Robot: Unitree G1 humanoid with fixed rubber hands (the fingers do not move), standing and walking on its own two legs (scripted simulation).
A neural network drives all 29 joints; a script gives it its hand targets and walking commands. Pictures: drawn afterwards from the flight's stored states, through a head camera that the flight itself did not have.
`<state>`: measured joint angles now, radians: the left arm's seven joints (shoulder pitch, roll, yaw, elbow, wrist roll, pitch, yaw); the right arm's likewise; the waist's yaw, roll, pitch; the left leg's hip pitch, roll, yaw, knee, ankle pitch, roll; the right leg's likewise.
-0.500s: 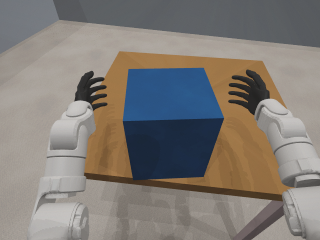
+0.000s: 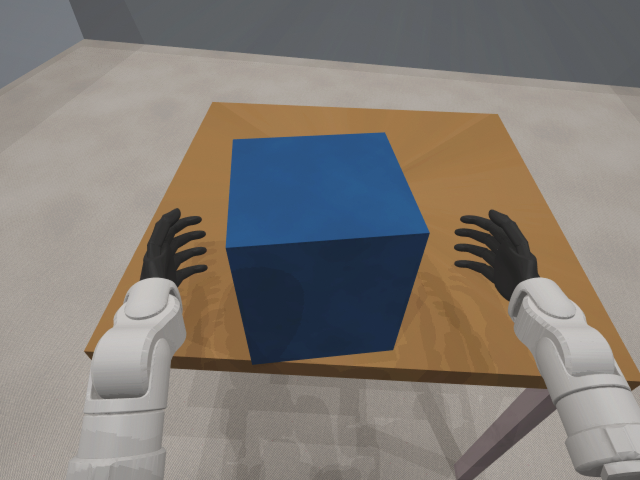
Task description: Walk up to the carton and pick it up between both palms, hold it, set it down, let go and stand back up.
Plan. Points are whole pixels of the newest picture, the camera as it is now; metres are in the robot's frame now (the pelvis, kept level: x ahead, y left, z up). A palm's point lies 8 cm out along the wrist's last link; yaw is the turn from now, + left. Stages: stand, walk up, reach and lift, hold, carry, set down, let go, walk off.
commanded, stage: set down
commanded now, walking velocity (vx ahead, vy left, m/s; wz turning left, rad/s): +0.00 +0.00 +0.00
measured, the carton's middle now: (317, 250) +0.42 +0.05 +0.06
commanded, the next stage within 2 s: none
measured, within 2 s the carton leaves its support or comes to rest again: neither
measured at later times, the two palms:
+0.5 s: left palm (161, 347) +0.24 +0.21 +0.08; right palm (521, 356) +0.28 -0.20 +0.06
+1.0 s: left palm (163, 403) +0.21 +0.20 +0.02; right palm (526, 428) +0.21 -0.21 +0.02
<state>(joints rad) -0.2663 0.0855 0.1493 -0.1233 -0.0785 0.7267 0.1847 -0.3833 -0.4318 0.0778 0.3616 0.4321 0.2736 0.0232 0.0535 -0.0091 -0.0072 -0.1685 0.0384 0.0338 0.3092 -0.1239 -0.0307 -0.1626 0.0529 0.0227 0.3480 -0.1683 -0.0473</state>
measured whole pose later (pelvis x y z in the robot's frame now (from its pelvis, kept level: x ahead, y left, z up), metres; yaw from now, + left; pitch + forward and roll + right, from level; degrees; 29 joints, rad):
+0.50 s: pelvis +0.00 +0.00 +0.00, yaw +0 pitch -3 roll +1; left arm 0.08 0.03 0.06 -0.20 -0.05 0.46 0.20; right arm 0.03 -0.36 0.04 0.14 0.37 0.11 0.05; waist 0.05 -0.02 0.03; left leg -0.09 0.03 0.04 0.27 -0.12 -0.03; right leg -0.10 0.05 0.03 0.33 -0.17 -0.05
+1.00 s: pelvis +0.01 +0.01 +0.00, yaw -1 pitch -4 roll +1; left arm 0.29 0.06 -0.02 -0.03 -0.03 0.15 0.20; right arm 0.29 -0.31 0.03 0.16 0.30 -0.07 0.10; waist 0.06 -0.03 0.06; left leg -0.08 0.02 0.04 0.27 -0.13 -0.02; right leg -0.08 0.04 0.04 0.33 -0.18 -0.04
